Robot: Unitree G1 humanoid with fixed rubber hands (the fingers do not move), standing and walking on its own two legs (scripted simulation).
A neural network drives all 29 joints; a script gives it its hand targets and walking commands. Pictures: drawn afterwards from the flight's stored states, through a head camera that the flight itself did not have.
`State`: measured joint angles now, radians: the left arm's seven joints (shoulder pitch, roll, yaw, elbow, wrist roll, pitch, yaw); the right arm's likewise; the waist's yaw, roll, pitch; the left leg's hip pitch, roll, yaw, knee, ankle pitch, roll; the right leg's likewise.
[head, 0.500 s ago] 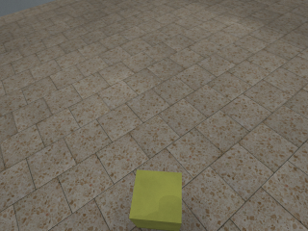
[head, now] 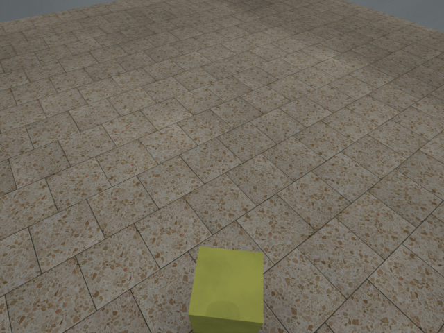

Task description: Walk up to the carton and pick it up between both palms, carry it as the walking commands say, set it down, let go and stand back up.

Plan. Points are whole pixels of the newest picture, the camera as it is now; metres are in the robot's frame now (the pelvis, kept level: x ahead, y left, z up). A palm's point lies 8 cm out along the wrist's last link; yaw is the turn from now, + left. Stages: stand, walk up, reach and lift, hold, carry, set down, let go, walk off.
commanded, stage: walk up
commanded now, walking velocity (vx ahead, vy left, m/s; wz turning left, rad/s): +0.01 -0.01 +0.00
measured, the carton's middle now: (227, 294) +0.38 +0.00 -0.62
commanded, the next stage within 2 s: none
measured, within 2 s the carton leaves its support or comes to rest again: neither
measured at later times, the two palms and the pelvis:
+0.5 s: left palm out of the picture -0.01 +0.26 -0.14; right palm out of the picture +0.01 -0.24 -0.14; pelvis -0.01 +0.01 +0.00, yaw +2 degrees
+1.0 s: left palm out of the picture -0.02 +0.16 -0.13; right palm out of the picture -0.06 -0.29 -0.15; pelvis -0.04 -0.06 +0.00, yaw +1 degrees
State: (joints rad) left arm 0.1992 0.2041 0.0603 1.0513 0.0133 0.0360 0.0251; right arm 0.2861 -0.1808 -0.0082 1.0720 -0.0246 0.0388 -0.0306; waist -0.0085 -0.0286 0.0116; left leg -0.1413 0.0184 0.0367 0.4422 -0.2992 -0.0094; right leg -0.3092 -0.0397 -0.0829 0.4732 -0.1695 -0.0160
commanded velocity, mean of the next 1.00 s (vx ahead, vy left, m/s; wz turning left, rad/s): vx -0.03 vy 0.00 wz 0.00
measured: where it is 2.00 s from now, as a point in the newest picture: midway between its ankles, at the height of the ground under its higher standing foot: outside the picture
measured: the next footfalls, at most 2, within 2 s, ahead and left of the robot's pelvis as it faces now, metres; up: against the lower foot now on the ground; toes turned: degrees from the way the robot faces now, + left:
right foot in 0.22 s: +0.02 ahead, -0.14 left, +0.00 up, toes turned +5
left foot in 1.00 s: -0.03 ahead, +0.07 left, +0.00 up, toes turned +1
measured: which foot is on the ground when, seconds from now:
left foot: down 0.00-0.64, up 0.66-0.98, down 1.00-1.00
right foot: up 0.00-0.20, down 0.22-1.00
